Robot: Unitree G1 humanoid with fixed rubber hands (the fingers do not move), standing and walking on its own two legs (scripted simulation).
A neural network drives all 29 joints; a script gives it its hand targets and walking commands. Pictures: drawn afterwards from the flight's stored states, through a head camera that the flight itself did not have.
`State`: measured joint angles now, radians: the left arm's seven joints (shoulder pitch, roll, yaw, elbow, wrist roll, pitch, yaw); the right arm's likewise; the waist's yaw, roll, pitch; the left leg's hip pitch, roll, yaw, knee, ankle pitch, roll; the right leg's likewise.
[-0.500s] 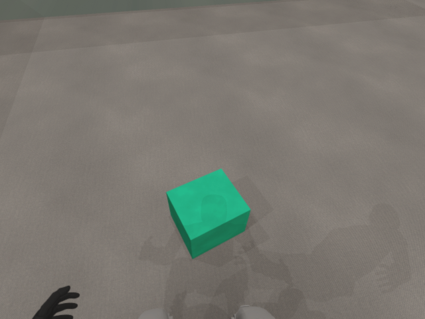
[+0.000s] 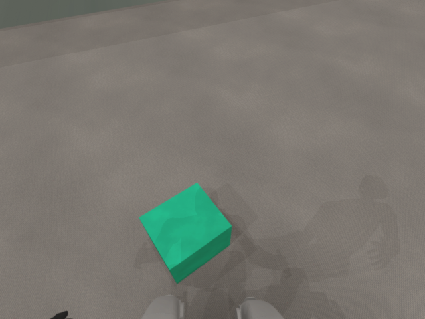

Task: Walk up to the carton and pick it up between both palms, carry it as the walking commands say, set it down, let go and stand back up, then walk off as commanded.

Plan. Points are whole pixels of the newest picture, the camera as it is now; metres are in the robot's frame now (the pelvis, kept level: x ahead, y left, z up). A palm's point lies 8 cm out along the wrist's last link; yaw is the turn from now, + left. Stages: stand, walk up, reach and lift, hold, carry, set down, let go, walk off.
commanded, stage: walk up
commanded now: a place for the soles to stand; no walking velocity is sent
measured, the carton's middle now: (187, 232) +0.52 +0.13 -0.62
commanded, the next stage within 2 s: none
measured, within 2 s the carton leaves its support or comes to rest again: neither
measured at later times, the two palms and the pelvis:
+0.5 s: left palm out of the picture +0.12 +0.32 -0.09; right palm out of the picture +0.08 -0.26 -0.11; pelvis +0.01 +0.03 +0.01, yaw -3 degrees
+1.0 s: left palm out of the picture +0.09 +0.33 -0.08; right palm out of the picture +0.06 -0.26 -0.10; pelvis +0.01 +0.04 +0.03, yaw -5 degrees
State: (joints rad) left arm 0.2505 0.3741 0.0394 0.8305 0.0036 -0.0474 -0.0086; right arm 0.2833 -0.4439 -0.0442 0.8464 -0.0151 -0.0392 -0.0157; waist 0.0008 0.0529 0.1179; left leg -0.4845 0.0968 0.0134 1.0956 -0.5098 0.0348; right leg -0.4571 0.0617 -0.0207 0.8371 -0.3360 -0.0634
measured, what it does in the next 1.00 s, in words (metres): steps on the spot: left foot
